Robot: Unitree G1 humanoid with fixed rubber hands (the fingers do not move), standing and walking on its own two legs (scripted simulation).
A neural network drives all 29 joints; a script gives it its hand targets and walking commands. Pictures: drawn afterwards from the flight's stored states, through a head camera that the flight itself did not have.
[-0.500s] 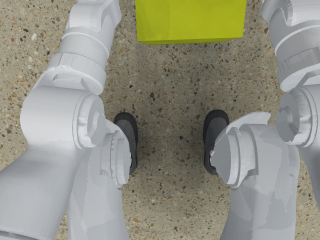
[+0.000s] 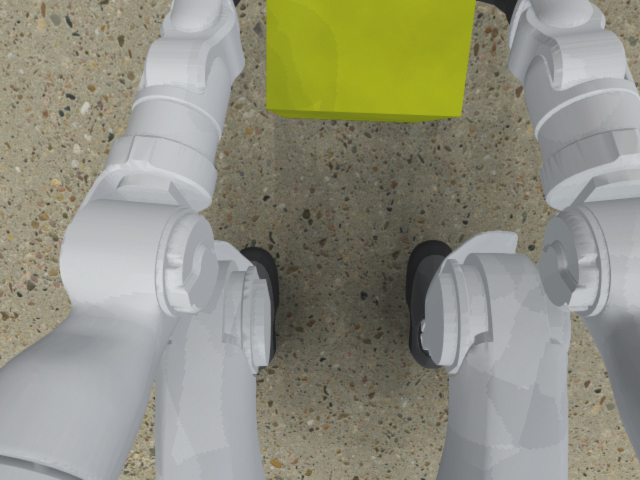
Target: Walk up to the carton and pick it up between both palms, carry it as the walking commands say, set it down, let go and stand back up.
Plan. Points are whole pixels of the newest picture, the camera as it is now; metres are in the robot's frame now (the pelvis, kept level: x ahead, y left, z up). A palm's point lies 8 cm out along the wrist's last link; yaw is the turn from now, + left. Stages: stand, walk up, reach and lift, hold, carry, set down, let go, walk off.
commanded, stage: reach and lift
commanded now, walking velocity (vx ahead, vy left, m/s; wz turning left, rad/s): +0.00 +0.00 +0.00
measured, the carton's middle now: (360, 26) +0.52 -0.04 -0.26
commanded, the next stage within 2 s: none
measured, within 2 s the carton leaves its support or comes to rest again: neither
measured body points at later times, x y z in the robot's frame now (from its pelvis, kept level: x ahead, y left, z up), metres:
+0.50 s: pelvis -0.03 +0.01 +0.03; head +0.34 -0.04 +0.26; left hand +0.55 +0.09 -0.12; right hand +0.54 -0.18 -0.15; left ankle +0.11 +0.15 -0.33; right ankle +0.10 -0.14 -0.33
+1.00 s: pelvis -0.04 +0.01 +0.06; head +0.33 -0.04 +0.31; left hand +0.53 +0.09 -0.07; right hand +0.53 -0.17 -0.09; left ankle +0.11 +0.15 -0.33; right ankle +0.10 -0.14 -0.33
